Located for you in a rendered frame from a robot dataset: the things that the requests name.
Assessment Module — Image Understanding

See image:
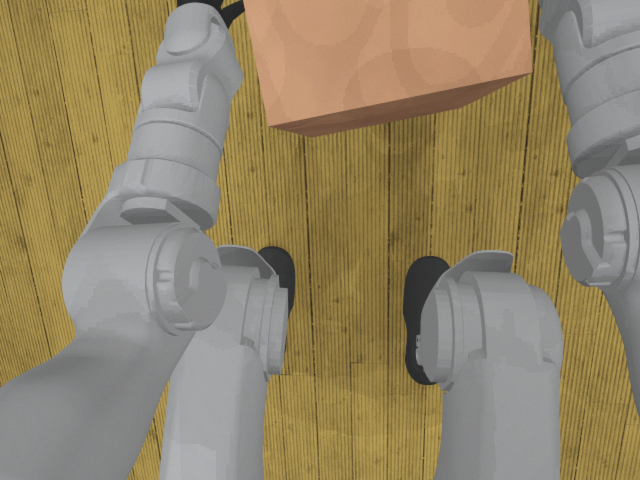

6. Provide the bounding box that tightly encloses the carton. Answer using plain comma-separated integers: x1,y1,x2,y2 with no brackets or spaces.
243,0,533,138

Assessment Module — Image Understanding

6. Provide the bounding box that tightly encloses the robot right foot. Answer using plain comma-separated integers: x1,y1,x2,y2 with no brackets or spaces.
403,256,450,385

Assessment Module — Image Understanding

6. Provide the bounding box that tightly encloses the right robot upper arm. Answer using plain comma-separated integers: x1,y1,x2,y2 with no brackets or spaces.
560,164,640,419

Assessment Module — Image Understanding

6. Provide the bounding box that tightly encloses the left robot forearm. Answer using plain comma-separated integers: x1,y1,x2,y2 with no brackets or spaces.
62,3,243,293

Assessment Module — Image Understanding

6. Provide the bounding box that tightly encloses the robot left hand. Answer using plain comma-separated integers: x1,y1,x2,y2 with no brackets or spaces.
177,0,245,29

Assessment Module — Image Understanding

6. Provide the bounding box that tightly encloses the left robot shin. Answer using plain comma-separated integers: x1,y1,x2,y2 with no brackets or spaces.
216,245,280,287

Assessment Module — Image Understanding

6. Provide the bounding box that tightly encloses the right robot forearm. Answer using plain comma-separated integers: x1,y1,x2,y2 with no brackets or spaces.
538,0,640,179

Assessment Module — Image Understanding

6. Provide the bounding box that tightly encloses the left robot upper arm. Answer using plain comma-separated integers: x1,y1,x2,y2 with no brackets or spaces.
0,222,227,480

